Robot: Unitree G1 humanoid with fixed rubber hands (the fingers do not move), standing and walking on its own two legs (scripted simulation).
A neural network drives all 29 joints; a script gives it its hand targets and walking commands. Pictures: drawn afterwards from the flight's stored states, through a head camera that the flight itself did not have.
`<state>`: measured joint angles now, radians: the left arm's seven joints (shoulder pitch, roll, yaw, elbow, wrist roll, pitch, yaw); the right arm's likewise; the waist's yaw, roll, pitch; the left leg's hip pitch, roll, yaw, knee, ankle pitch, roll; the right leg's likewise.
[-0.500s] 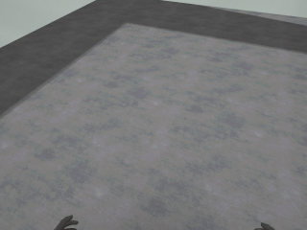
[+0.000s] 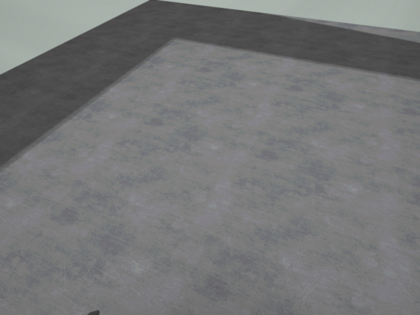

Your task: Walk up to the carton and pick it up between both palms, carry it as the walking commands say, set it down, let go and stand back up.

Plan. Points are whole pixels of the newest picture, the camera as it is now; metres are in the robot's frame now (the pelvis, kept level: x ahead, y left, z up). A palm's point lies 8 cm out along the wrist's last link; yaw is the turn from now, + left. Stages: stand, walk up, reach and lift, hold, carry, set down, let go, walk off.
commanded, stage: walk up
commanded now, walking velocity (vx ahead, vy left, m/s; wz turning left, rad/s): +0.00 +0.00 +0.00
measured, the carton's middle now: out of the picture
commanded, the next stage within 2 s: none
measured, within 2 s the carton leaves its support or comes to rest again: neither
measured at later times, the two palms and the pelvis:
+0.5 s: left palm (166, 220) +0.35 +0.14 -0.06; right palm out of the picture +0.05 -0.54 -0.10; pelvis +0.09 -0.15 -0.03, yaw -20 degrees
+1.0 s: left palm (239, 166) +0.58 -0.05 -0.13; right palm out of the picture +0.24 -0.62 -0.06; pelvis +0.34 -0.28 -0.01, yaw -36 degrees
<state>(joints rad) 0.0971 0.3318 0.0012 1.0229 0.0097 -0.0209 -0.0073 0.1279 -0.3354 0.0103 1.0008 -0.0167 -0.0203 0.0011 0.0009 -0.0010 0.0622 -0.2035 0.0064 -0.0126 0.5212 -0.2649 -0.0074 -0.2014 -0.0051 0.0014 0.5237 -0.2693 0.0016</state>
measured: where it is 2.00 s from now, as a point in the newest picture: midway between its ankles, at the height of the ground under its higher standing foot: (349, 204)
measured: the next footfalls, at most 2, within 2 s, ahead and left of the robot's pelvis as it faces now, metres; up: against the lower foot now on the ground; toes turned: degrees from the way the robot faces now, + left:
right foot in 0.46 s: +0.16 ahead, -0.32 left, +0.00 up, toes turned -28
left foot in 0.90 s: +0.47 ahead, -0.25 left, +0.00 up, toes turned -22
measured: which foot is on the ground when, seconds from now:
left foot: down 0.00-0.46, up 0.48-0.88, down 0.90-1.00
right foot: down 0.00-0.10, up 0.12-0.44, down 0.46-0.90, up 0.92-1.00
